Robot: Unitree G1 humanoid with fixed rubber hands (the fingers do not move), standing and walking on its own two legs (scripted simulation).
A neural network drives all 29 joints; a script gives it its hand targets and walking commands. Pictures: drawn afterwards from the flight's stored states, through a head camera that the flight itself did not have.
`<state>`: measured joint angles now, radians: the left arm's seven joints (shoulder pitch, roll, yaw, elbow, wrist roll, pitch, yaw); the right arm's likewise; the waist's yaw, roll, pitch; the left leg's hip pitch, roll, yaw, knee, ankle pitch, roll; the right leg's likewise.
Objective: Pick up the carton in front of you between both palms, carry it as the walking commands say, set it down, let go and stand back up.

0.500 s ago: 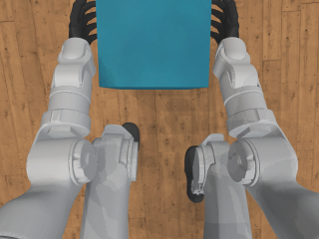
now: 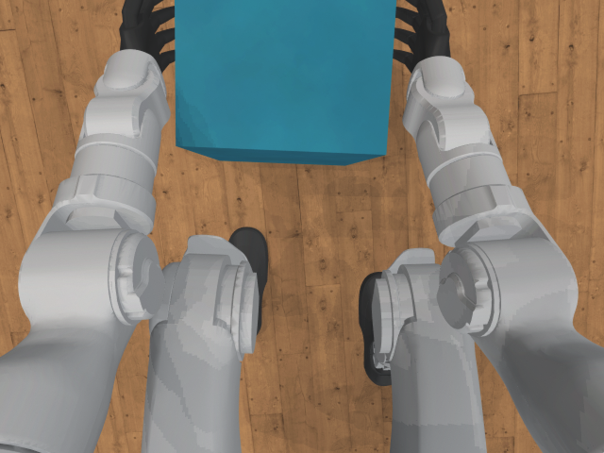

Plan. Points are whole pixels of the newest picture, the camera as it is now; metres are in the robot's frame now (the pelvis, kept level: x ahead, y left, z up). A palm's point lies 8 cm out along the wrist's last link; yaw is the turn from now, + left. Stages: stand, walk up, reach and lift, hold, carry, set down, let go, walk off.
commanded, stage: set down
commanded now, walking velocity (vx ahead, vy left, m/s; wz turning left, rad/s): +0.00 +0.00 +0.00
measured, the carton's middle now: (285, 80) +0.51 +0.09 -0.24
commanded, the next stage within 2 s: let go in 1.98 s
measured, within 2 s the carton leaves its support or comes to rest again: rests again in 0.12 s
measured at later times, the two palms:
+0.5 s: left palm (140, 62) +0.50 +0.25 -0.16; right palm (423, 56) +0.53 -0.06 -0.17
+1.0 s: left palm (120, 71) +0.49 +0.28 -0.18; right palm (464, 58) +0.54 -0.11 -0.18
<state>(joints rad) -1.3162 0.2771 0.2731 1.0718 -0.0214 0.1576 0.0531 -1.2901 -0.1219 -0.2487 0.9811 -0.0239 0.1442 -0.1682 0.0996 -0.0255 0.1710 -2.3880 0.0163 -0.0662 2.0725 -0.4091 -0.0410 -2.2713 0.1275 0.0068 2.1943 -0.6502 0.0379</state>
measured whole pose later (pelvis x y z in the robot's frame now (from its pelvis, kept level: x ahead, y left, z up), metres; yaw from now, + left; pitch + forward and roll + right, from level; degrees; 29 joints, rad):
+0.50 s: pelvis -0.01 +0.00 +0.00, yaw +1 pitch +39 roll -1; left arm -1.36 0.33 0.32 1.16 -0.01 0.10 0.00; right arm -1.38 -0.11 -0.34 1.02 -0.16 0.11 -0.04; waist 0.07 0.00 0.25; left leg -2.37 0.02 -0.04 2.08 -0.39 -0.02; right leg -2.25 0.13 0.03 2.21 -0.64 0.05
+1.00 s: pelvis +0.00 +0.01 +0.00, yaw +1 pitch +38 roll +0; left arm -1.31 0.41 0.21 1.15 -0.24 -0.04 0.06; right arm -1.33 -0.33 0.00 0.99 0.20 0.05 -0.11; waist 0.07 -0.01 0.32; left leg -2.34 0.02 -0.03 2.09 -0.41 -0.02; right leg -2.22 0.13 0.04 2.21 -0.66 0.06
